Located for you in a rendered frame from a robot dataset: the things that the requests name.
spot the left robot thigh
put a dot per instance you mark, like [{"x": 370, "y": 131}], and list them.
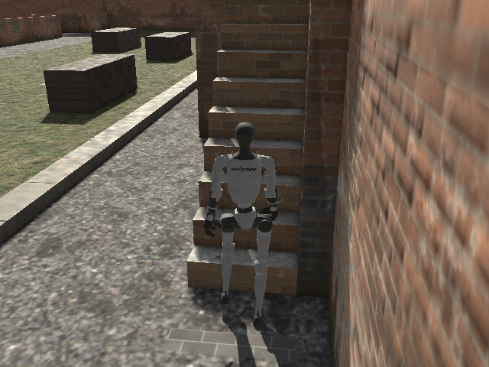
[{"x": 227, "y": 222}]

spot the right robot thigh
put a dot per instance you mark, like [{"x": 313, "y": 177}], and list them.
[{"x": 264, "y": 228}]

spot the robot thigh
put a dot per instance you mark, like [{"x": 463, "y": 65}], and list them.
[
  {"x": 227, "y": 222},
  {"x": 264, "y": 228}
]

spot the right robot hand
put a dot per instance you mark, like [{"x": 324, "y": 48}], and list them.
[{"x": 267, "y": 211}]

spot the robot left upper arm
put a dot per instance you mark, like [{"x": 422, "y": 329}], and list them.
[{"x": 217, "y": 175}]

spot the left robot forearm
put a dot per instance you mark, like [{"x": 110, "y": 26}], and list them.
[{"x": 212, "y": 207}]

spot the right robot forearm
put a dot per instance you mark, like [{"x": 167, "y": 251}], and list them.
[{"x": 272, "y": 202}]

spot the robot right upper arm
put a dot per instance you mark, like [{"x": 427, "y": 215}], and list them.
[{"x": 270, "y": 176}]

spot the left robot hand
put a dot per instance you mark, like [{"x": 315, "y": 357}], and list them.
[{"x": 207, "y": 225}]

